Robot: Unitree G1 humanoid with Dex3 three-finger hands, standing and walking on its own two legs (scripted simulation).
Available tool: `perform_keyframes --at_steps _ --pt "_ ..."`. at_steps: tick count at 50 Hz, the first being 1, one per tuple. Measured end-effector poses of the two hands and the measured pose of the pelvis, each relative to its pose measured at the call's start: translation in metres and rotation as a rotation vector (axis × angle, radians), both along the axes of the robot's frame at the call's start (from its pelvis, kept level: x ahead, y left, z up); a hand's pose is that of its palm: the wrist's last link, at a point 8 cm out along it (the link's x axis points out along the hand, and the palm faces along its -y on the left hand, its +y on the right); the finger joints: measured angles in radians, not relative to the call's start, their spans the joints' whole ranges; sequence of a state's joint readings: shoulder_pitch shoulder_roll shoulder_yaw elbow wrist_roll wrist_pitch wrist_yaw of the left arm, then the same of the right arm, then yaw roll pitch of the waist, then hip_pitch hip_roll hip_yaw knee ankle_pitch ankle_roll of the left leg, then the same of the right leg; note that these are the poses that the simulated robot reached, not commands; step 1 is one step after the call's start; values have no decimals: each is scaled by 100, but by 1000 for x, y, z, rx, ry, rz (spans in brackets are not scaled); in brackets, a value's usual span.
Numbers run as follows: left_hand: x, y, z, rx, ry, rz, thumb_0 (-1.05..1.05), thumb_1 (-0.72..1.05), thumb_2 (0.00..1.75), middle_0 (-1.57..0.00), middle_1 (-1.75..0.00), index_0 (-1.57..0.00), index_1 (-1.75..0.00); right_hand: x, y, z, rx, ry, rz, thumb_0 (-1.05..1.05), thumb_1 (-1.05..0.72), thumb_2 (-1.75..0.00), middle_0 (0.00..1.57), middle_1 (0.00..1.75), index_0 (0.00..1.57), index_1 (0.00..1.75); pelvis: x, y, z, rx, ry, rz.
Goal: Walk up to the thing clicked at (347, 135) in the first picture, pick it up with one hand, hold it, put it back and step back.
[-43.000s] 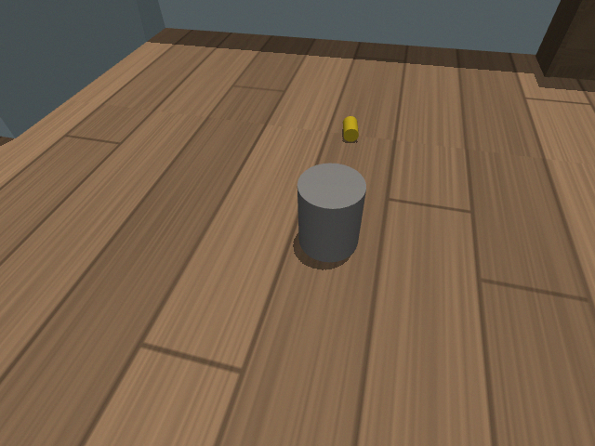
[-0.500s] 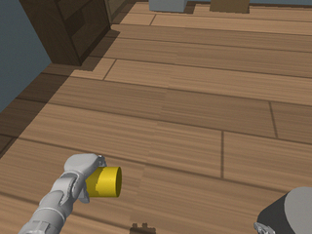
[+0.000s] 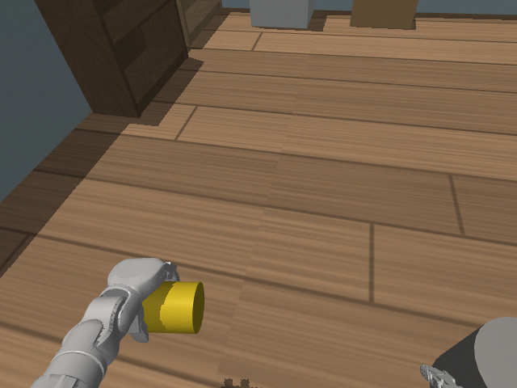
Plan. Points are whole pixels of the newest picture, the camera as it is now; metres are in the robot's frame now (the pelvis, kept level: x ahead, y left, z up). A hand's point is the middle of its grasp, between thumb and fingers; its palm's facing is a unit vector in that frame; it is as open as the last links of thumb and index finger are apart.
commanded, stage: hold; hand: left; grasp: from above
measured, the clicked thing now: (161, 306) +0.29 +0.20 -0.08
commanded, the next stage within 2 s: crouch in 1.06 s
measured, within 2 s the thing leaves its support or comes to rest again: neither
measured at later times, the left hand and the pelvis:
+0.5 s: hand (142, 306) +0.28 +0.22 -0.03, palm faces -0.48 -0.01 -0.88, open 11.1 cm; pelvis -0.01 +0.00 +0.01, yaw +0 degrees
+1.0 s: hand (142, 309) +0.27 +0.22 -0.04, palm faces -0.49 -0.02 -0.87, open 11.1 cm; pelvis -0.01 +0.00 +0.01, yaw +0 degrees
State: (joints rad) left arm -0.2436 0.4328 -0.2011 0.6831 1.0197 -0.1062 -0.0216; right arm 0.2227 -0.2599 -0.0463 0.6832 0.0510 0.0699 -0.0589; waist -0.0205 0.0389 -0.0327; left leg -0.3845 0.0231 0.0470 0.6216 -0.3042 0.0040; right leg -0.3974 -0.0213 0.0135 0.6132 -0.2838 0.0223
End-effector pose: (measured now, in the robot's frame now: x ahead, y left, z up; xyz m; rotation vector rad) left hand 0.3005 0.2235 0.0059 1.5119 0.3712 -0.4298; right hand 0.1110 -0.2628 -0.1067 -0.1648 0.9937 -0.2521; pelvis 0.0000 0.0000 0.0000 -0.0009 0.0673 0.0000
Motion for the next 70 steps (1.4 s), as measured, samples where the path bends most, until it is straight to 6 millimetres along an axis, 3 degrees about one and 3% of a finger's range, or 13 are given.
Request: perform_keyframes --at_steps 35,62,70 --pt "-19 -6 23 -16 -14 -16 -1 -19 53 -75 -31 -75 -35 15 8 12 16 -63 35 1 -90 -90 20 30 20 30 -11 -2 7 5 -59 1" --pt "-12 -2 18 -11 -8 -5 -1 -18 53 -72 -35 -73 -40 14 6 8 17 -13 22 1 -90 -90 20 30 20 30 -3 -2 9 5 -49 3" --pt "-16 -5 -5 -27 8 -22 -1 -17 53 -71 -37 -71 -42 18 5 9 6 -3 27 1 -89 -90 20 30 20 30 -1 -3 6 5 -23 10"
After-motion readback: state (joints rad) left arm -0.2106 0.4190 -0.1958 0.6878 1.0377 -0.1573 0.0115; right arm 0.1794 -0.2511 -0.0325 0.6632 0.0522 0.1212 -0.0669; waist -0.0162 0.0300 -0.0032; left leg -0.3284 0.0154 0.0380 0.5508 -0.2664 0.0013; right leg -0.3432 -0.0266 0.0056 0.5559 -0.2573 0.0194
